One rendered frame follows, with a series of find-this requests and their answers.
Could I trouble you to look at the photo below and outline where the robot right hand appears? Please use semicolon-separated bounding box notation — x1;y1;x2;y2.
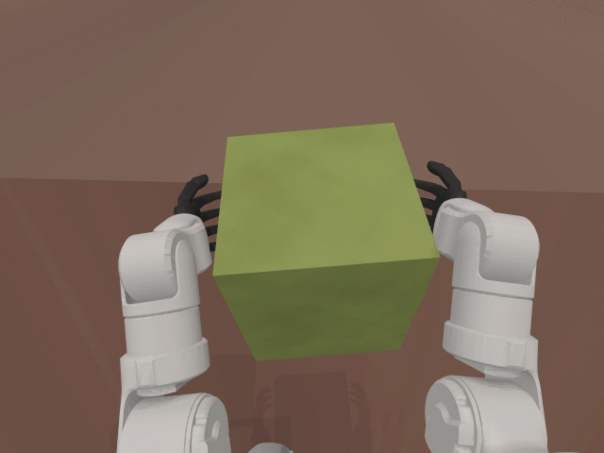
414;161;466;235

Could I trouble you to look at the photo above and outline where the robot right forearm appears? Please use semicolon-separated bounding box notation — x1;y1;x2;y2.
433;198;547;442

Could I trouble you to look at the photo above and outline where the right robot upper arm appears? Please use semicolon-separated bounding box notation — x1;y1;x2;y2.
425;375;576;453

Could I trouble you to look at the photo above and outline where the robot left forearm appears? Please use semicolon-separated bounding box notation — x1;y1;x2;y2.
117;213;212;453

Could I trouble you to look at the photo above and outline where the carton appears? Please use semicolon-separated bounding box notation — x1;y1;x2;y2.
212;123;440;361

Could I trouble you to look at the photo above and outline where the robot left hand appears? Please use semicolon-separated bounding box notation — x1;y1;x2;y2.
174;175;222;252

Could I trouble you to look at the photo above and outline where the left robot upper arm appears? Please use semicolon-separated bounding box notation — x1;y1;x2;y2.
118;393;231;453

